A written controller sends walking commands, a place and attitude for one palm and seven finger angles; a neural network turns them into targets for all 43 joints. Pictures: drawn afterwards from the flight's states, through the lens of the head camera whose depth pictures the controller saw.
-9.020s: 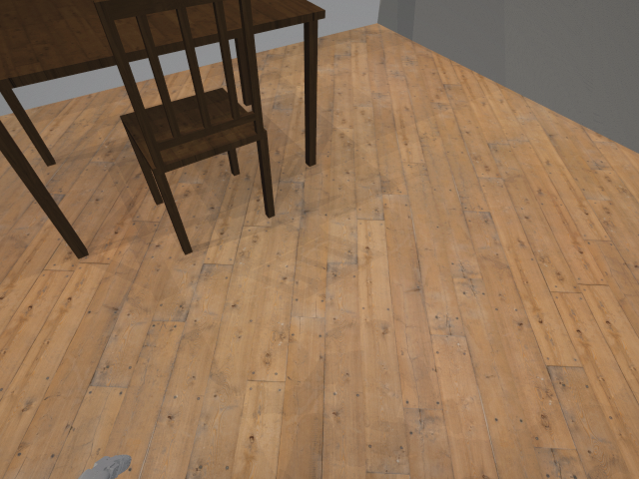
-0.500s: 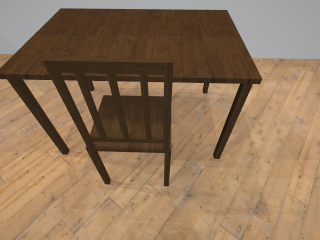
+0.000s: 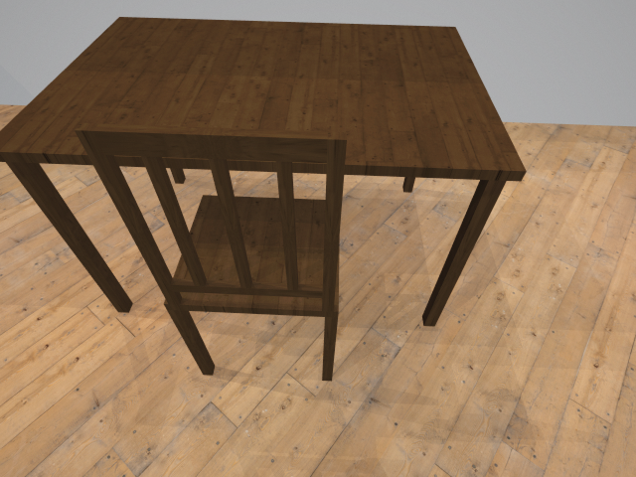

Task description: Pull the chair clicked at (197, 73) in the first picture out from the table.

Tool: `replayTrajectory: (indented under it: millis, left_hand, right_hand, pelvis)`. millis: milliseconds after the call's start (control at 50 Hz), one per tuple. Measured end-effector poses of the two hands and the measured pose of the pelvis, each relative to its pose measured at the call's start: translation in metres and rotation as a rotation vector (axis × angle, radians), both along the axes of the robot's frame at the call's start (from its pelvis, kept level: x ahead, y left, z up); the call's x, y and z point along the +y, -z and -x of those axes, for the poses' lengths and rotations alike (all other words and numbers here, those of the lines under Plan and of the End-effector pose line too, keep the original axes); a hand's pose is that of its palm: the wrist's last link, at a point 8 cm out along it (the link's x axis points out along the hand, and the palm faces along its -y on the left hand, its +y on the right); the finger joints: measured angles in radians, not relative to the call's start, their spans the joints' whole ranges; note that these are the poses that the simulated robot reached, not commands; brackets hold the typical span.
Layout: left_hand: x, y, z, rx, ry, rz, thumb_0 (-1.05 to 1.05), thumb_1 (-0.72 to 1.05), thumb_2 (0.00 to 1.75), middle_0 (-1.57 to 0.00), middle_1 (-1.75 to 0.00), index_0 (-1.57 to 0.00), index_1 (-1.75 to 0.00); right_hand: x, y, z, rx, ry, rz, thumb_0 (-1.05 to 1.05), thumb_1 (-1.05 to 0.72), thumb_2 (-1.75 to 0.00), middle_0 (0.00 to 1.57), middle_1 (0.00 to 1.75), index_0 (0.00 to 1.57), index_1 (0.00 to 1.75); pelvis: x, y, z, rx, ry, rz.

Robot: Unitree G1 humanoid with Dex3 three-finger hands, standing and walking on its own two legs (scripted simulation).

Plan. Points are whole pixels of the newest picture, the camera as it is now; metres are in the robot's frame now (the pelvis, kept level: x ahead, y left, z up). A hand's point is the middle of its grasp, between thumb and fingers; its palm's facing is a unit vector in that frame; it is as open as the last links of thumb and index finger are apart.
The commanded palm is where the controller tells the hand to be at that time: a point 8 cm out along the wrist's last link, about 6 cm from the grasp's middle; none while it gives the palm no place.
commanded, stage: look again from close up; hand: left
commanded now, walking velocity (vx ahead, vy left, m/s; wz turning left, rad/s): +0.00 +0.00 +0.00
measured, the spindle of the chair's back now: (234, 231) +0.54 +0.19 -0.07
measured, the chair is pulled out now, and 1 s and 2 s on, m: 0.00 0.00 0.00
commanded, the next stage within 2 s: shuffle to correct the standing spot in 0.62 s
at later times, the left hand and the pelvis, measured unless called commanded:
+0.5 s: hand out of the picture +0.02 +0.18 -0.18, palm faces +0.01 -0.98 -0.19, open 7.3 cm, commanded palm none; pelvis +0.02 +0.00 +0.00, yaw +0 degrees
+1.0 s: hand out of the picture +0.02 +0.16 -0.19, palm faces +0.04 -0.99 -0.17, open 7.3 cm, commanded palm none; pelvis +0.05 +0.00 -0.01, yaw +0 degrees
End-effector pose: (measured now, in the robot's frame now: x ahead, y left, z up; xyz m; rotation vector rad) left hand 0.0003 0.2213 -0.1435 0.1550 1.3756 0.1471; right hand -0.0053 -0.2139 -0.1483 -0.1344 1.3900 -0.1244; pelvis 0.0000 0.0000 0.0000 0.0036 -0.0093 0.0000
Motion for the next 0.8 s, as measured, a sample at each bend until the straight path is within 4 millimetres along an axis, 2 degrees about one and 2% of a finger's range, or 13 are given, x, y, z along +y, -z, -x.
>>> replayTrajectory:
  millis: [420,800]
  left_hand:
    - [0.003,0.003,-0.016,0.005,-0.001,0.002,0.01,0.93,0.90,-0.20,-0.30,-0.20,-0.30]
    - [0.002,0.005,-0.013,0.020,-0.005,0.012,0.01,0.92,0.90,-0.20,-0.30,-0.20,-0.30]
  right_hand:
    - [0.004,-0.001,-0.001,0.039,0.014,0.010,0.00,-0.90,-0.89,0.20,0.29,0.20,0.29]
    - [0.009,0.000,-0.003,0.043,0.014,0.003,0.00,-0.90,-0.89,0.20,0.29,0.20,0.29]
  pelvis:
    - [0.003,0.000,-0.016,0.002,0.001,0.002]
    - [0.004,0.001,-0.020,0.001,0.004,0.001]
